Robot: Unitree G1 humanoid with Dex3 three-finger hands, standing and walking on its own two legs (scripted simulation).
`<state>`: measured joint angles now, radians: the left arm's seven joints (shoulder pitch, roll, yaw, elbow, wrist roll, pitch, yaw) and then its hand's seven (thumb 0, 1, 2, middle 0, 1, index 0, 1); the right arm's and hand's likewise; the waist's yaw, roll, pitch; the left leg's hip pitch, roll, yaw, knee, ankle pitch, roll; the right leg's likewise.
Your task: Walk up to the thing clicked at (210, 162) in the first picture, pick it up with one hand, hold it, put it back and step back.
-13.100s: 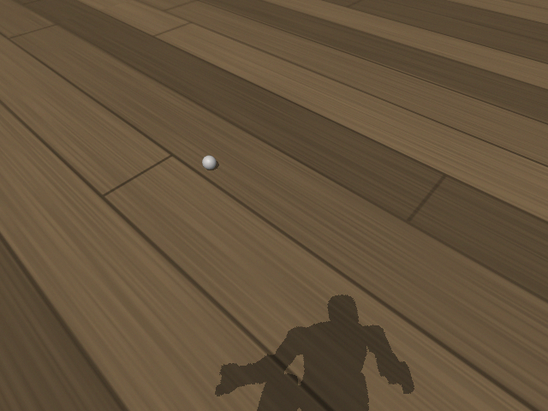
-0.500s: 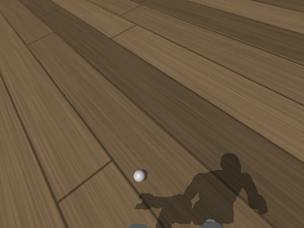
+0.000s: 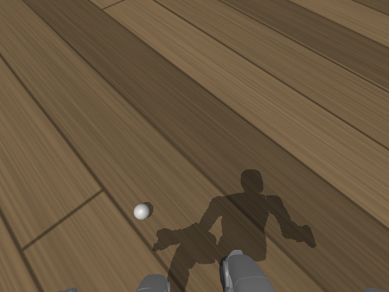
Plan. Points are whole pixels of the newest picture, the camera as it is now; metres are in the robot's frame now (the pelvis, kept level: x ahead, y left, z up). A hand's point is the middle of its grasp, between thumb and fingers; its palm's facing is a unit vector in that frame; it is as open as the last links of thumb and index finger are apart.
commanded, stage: walk up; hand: left
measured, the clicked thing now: (141, 211) +0.48 +0.26 -0.69
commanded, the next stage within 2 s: stand in 0.92 s
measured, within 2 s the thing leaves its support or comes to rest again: neither
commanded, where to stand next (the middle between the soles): +0.10 +0.04 m, yaw -1 degrees
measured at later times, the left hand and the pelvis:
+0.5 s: hand out of the picture +0.01 +0.40 -0.13, palm faces -0.01 -0.87 -0.49, open 7.4 cm; pelvis -0.08 +0.08 +0.01, yaw -1 degrees
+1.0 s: hand out of the picture +0.06 +0.26 -0.10, palm faces -0.12 -0.90 -0.43, open 7.3 cm; pelvis -0.03 -0.01 +0.02, yaw -7 degrees
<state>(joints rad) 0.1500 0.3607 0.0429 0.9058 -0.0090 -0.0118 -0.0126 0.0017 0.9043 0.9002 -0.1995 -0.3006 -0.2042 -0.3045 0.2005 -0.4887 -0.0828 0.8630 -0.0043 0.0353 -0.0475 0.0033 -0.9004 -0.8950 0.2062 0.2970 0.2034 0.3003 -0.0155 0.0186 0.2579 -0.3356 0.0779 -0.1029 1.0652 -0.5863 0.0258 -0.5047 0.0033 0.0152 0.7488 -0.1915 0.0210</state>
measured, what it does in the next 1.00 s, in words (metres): steps on the spot: left foot, then right foot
